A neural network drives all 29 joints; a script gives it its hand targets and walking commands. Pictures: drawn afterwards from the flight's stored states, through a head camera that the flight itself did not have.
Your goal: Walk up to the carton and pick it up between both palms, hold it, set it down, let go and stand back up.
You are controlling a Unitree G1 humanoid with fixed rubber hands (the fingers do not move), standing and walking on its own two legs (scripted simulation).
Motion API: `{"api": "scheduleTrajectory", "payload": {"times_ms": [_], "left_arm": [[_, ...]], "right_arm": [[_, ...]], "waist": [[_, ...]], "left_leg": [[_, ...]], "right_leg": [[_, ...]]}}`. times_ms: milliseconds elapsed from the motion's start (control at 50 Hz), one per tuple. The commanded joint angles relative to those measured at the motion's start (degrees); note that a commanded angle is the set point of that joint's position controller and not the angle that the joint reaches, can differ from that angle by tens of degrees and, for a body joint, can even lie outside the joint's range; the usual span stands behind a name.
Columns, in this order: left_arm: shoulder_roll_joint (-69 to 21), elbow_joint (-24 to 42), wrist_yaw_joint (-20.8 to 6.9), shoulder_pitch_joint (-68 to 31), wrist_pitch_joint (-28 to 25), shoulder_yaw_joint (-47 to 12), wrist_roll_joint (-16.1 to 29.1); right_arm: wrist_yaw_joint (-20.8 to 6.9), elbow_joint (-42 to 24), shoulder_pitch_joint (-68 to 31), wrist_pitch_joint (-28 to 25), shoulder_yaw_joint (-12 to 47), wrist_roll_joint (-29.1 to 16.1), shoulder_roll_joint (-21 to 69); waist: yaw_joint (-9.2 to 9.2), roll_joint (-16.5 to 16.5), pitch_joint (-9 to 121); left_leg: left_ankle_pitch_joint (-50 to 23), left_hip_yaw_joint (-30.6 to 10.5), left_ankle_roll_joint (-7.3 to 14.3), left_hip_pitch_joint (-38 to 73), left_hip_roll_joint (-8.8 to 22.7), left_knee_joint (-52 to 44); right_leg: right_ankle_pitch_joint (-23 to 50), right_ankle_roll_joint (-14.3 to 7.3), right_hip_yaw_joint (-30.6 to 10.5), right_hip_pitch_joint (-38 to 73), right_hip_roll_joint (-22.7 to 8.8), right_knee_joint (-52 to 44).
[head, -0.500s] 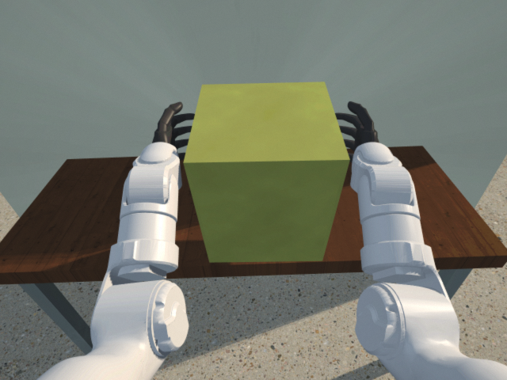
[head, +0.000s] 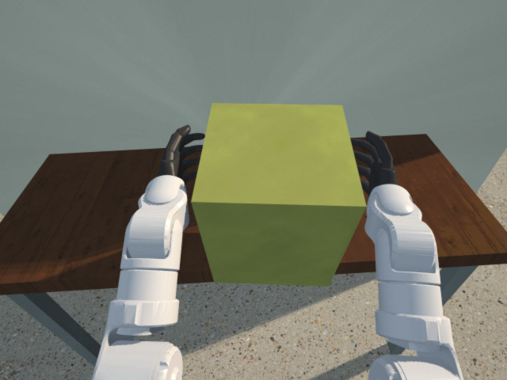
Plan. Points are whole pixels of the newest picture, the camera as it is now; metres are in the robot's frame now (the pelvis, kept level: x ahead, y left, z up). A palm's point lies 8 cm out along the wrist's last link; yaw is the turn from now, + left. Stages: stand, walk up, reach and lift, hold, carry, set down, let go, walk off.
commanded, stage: set down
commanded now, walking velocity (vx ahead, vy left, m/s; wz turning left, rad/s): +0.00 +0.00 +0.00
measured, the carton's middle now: (273, 199) +0.40 -0.02 +0.10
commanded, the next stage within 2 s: none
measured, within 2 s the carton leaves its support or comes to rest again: neither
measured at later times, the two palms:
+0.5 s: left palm (194, 175) +0.37 +0.09 +0.19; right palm (405, 189) +0.34 -0.21 +0.17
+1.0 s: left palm (174, 182) +0.42 +0.14 +0.14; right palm (356, 191) +0.39 -0.16 +0.13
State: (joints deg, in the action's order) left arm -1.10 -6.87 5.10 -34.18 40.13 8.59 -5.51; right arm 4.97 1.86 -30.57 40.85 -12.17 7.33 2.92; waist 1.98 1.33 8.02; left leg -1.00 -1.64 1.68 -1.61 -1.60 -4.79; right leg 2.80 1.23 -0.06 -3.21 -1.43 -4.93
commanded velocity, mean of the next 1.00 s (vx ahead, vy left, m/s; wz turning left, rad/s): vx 0.00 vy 0.00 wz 0.00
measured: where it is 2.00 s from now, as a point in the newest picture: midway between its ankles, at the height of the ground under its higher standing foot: outside the picture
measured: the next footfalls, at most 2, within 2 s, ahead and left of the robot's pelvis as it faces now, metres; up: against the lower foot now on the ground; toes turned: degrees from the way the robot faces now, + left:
none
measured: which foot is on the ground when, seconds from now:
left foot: down 0.00-1.00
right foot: down 0.00-1.00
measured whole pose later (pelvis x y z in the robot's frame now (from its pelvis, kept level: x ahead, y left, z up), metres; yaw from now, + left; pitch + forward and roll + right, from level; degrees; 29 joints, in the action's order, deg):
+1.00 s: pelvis +0.01 +0.00 +0.00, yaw +0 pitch +8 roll -1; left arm -2.1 -30.0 -1.9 -40.4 21.1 18.5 -15.5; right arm 3.2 20.0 -35.2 23.8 -22.6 17.4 9.9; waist 2.4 1.1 7.7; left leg -0.7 -1.1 1.5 -3.2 -0.9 -5.2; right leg 3.5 1.2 0.5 -4.4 -0.8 -5.2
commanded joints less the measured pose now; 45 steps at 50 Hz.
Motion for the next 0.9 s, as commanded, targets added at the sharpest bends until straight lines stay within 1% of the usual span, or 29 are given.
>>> {"api": "scheduleTrajectory", "payload": {"times_ms": [0, 20, 40, 80, 120, 140, 160, 200, 240, 300, 340, 360, 420, 440, 460, 500, 520, 540, 620, 640, 660, 700, 720, 740, 760, 780, 800, 840, 880], "left_arm": [[-24.58, 10.50, -7.63, -33.58, -3.61, -18.59, 5.75], [-23.78, 9.20, -7.94, -33.72, -3.44, -17.44, 4.55], [-23.72, 7.84, -8.23, -34.42, -3.34, -16.59, 3.93], [-23.04, 4.30, -8.85, -35.07, -3.43, -14.71, 2.80], [-21.97, 2.57, -9.76, -37.61, -3.97, -12.41, 1.46], [-21.09, 1.13, -10.08, -38.90, -4.50, -11.26, 0.68], [-20.32, -0.16, -10.42, -39.92, -5.15, -10.07, -0.31], [-20.32, -3.93, -11.34, -42.13, -6.49, -7.46, -1.50], [-19.97, -8.04, -12.25, -44.26, -8.18, -5.41, -2.52], [-18.55, -12.67, -13.49, -46.82, -10.92, -1.90, -5.13], [-18.53, -15.17, -14.28, -48.69, -12.82, 0.10, -6.13], [-18.28, -16.02, -14.61, -49.36, -13.77, 0.79, -6.67], [-18.80, -17.62, -15.29, -51.43, -16.20, 1.60, -6.12], [-18.74, -18.27, -15.48, -51.66, -16.70, 1.84, -6.62], [-18.71, -18.95, -15.64, -52.09, -17.09, 1.76, -6.51], [-19.52, -21.32, -15.92, -51.68, -17.90, 1.50, -6.98], [-19.11, -22.07, -16.12, -51.52, -18.23, 1.51, -7.23], [-19.31, -22.56, -16.14, -51.19, -18.57, 1.31, -7.81], [-19.24, -24.74, -16.40, -48.56, -19.28, 2.06, -8.52], [-19.78, -24.58, -16.65, -48.07, -19.44, 1.75, -8.28], [-19.63, -24.68, -16.75, -47.60, -19.69, 1.64, -8.25], [-21.17, -24.88, -16.92, -46.02, -19.94, 1.37, -8.23], [-21.42, -24.00, -16.91, -45.78, -20.18, 0.93, -8.00], [-22.23, -22.43, -16.88, -45.60, -20.65, -0.07, -7.63], [-23.03, -22.12, -16.90, -45.54, -21.02, -1.23, -7.28], [-23.73, -21.02, -16.79, -45.27, -21.32, -1.97, -6.72], [-24.41, -19.62, -16.59, -45.13, -21.68, -3.02, -5.99], [-26.83, -17.82, -16.26, -43.34, -22.47, -5.35, -5.01], [-28.59, -14.94, -15.56, -42.34, -23.17, -7.98, -4.45]], "right_arm": [[-8.13, -8.71, -35.47, -2.60, 21.82, -6.84, 19.62], [-8.51, -7.20, -35.43, -2.52, 20.70, -5.99, 19.07], [-8.92, -5.80, -35.69, -2.48, 19.57, -5.29, 18.69], [-9.51, -3.04, -36.55, -2.69, 17.05, -3.80, 17.07], [-10.10, 0.59, -38.20, -2.92, 14.34, -2.26, 16.95], [-10.32, 2.26, -38.90, -3.32, 12.67, -1.36, 16.60], [-10.54, 3.89, -39.86, -3.85, 11.65, -0.64, 16.74], [-10.84, 6.37, -42.58, -5.08, 9.72, 0.30, 17.13], [-11.02, 8.10, -45.91, -6.70, 8.38, 1.50, 17.83], [-11.44, 13.73, -47.40, -8.84, 5.92, 3.28, 19.26], [-11.63, 15.27, -49.52, -10.56, 4.80, 4.56, 20.67], [-11.60, 15.49, -50.40, -11.47, 4.51, 4.56, 20.69], [-11.44, 15.77, -53.25, -13.63, 5.02, 4.86, 22.88], [-11.31, 15.66, -53.94, -14.25, 5.37, 4.83, 23.24], [-11.18, 15.96, -54.33, -14.69, 5.72, 4.72, 23.69], [-10.81, 17.04, -55.14, -15.53, 6.09, 4.80, 25.09], [-10.71, 17.90, -54.23, -15.78, 6.16, 4.71, 25.23], [-10.59, 19.10, -53.66, -16.04, 6.46, 5.14, 26.06], [-10.27, 21.80, -50.26, -16.69, 4.83, 6.09, 25.88], [-10.24, 22.00, -49.20, -16.87, 4.67, 6.82, 25.79], [-10.18, 22.86, -47.77, -17.05, 4.37, 6.85, 25.78], [-10.09, 21.67, -47.28, -17.58, 4.37, 6.76, 26.50], [-9.98, 20.69, -46.95, -18.03, 4.80, 7.01, 26.55], [-9.96, 20.39, -46.06, -18.38, 5.45, 6.59, 27.32], [-9.88, 19.04, -46.32, -18.82, 5.94, 6.47, 28.23], [-9.85, 18.11, -46.22, -19.15, 7.24, 5.98, 28.57], [-9.83, 17.22, -45.48, -19.45, 8.31, 5.65, 29.35], [-9.41, 14.13, -44.39, -20.40, 10.01, 5.30, 29.95], [-9.22, 12.12, -41.99, -21.12, 11.56, 4.67, 30.44]], "waist": [[-0.22, 0.39, 24.93], [-0.40, 1.08, 23.91], [-0.37, 0.99, 22.55], [0.20, -0.06, 19.47], [0.59, 0.31, 17.64], [0.76, -0.53, 17.61], [0.68, -0.41, 17.49], [0.82, -0.45, 17.27], [0.55, -1.41, 17.95], [-0.30, -1.54, 18.05], [-0.18, -2.96, 19.37], [-0.53, -3.27, 20.46], [-0.64, -5.30, 22.19], [-1.03, -4.72, 24.29], [-1.27, -5.37, 24.75], [-1.44, -4.33, 25.93], [-1.41, -4.85, 26.74], [-1.67, -4.37, 26.30], [-1.34, -3.66, 25.85], [-0.50, -4.18, 26.36], [-0.35, -3.53, 26.14], [-0.33, -2.92, 25.13], [-0.11, -3.40, 25.71], [0.18, -2.35, 26.19], [0.69, -2.36, 26.89], [0.24, -2.37, 27.91], [0.61, -2.81, 29.01], [0.93, -1.28, 31.28], [0.64, 1.32, 34.62]], "left_leg": [[-29.33, 0.42, -4.93, 12.25, 1.13, 9.88], [-26.75, 0.44, -5.25, 11.46, 1.12, 9.80], [-23.63, 0.53, -5.14, 10.33, 1.17, 9.57], [-17.11, 0.74, -5.01, 8.21, 1.10, 8.85], [-10.69, 1.16, -4.45, 6.63, 0.76, 8.45], [-7.73, 1.47, -4.00, 5.65, 0.63, 7.92], [-4.52, 1.62, -3.43, 4.70, 0.61, 7.44], [-0.21, 1.95, -2.67, 2.46, 0.33, 6.70], [3.78, 2.41, -1.73, 1.01, 0.02, 6.40], [7.56, 3.04, -0.50, -1.56, -0.49, 5.24], [8.18, 3.40, 0.21, -2.29, -0.79, 4.86], [8.45, 3.34, 0.60, -2.89, -0.89, 4.50], [6.78, 3.43, 1.33, -4.26, -1.01, 3.92], [6.36, 3.82, 1.47, -4.06, -1.35, 3.47], [5.45, 3.53, 1.76, -4.16, -1.29, 3.03], [4.36, 3.99, 2.20, -4.32, -1.45, 1.96], [4.31, 3.80, 2.28, -4.05, -1.45, 1.38], [3.36, 3.91, 2.47, -4.27, -1.22, 0.79], [-1.45, 4.10, 2.08, -1.96, -1.51, -1.17], [-2.58, 3.52, 1.91, -1.18, -1.36, -1.29], [-4.01, 3.67, 1.85, -0.55, -1.38, -1.80], [-6.94, 3.34, 1.89, 0.42, -1.48, -2.12], [-9.05, 2.74, 1.76, 1.30, -1.31, -2.38], [-11.48, 2.71, 1.48, 1.59, -1.33, -1.81], [-13.95, 2.37, 1.14, 2.66, -1.56, -1.61], [-16.86, 2.20, 1.17, 3.68, -1.45, -1.48], [-20.05, 1.84, 1.06, 5.28, -1.31, -0.93], [-28.03, 1.26, 0.39, 8.10, -1.18, 0.75], [-36.57, 0.75, -0.74, 11.82, -0.66, 2.95]], "right_leg": [[18.48, -1.47, 0.85, 10.45, 2.74, 6.82], [16.05, -2.00, 1.00, 10.31, 2.98, 6.43], [13.21, -1.83, 0.88, 9.82, 2.98, 6.10], [7.83, -2.02, 1.39, 8.71, 3.31, 5.44], [3.64, -1.97, 1.53, 7.51, 3.20, 5.32], [1.86, -1.69, 1.87, 6.99, 3.18, 5.21], [0.04, -1.51, 1.93, 6.68, 3.21, 5.29], [-2.01, -1.46, 2.02, 7.23, 3.08, 5.55], [-4.35, -1.11, 2.16, 7.22, 3.06, 6.09], [-5.82, -0.57, 2.47, 8.36, 3.04, 6.19], [-5.69, -0.22, 2.51, 8.70, 2.94, 6.27], [-5.73, -0.21, 2.19, 9.57, 2.86, 6.29], [-2.31, 0.22, 2.33, 10.95, 2.87, 6.95], [-0.67, 0.50, 2.48, 11.93, 2.73, 6.83], [0.91, 0.47, 2.29, 12.24, 2.49, 6.81], [3.36, 0.87, 2.14, 13.43, 2.28, 6.63], [3.98, 1.03, 2.10, 14.11, 2.16, 6.54], [5.79, 1.21, 1.80, 14.79, 1.92, 6.42], [12.72, 1.52, 2.01, 16.40, 1.57, 5.36], [13.85, 1.50, 2.00, 16.45, 1.60, 4.99], [15.87, 1.54, 2.12, 16.92, 1.46, 4.56], [19.26, 1.59, 1.76, 16.96, 1.56, 4.63], [21.77, 1.39, 1.71, 17.56, 1.64, 4.49], [24.32, 1.38, 1.39, 18.49, 1.57, 4.62], [26.38, 1.07, 1.20, 18.17, 1.74, 4.65], [29.24, 1.06, 1.27, 19.27, 1.88, 5.28], [31.67, 0.99, 0.99, 18.93, 2.10, 5.58], [36.39, 0.43, 0.36, 18.94, 2.13, 5.97], [39.02, -0.29, -0.41, 18.21, 2.26, 5.66]]}}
